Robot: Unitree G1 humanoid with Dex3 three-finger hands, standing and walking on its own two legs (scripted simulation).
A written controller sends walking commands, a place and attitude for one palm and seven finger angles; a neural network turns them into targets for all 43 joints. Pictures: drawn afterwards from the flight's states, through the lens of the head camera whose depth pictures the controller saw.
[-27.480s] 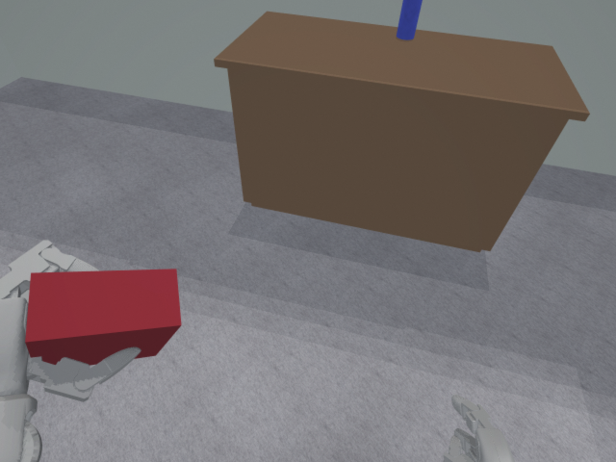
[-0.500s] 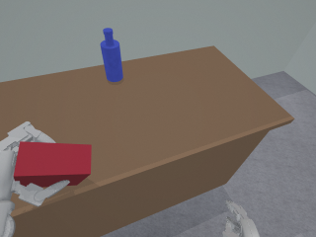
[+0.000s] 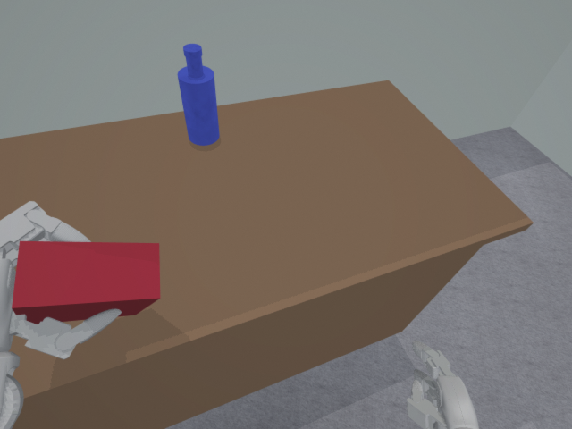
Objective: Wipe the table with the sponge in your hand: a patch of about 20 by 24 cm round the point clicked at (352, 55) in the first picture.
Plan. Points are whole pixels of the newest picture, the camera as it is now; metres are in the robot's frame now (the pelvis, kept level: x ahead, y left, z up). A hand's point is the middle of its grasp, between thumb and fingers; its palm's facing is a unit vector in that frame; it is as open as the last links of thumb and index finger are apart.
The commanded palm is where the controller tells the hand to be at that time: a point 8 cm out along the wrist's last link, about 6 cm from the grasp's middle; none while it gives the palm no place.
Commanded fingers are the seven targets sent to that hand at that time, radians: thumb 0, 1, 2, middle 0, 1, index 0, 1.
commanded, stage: look again from close up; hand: left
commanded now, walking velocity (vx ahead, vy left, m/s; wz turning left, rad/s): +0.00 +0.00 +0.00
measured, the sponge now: (108, 284) +0.24 +0.22 +0.12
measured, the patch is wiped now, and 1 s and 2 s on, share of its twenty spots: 0.00 0.00 0.00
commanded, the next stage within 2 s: come to a stop and stand still in 0.10 s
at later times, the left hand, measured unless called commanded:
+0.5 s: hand (35, 252) +0.24 +0.27 +0.18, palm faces +0.40 -0.78 -0.48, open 9.9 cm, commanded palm +0.15 +0.28 +0.17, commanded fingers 0.00 0.10 1.30 -1.20 -1.60 -1.20 -1.60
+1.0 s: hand (65, 278) +0.22 +0.24 +0.17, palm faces +0.41 -0.85 -0.32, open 9.9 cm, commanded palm +0.15 +0.27 +0.17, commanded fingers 0.00 0.10 1.30 -1.20 -1.60 -1.20 -1.60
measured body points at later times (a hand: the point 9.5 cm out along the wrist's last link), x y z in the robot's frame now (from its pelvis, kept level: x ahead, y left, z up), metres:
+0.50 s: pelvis +0.00 +0.00 +0.00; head +0.03 +0.04 +0.44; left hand +0.21 +0.31 +0.20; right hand +0.18 -0.20 -0.07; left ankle +0.02 +0.06 -0.74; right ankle +0.01 -0.13 -0.74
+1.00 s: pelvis +0.00 -0.01 +0.00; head +0.01 +0.01 +0.45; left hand +0.19 +0.28 +0.18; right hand +0.18 -0.24 -0.07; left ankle +0.02 +0.06 -0.74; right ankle +0.01 -0.13 -0.74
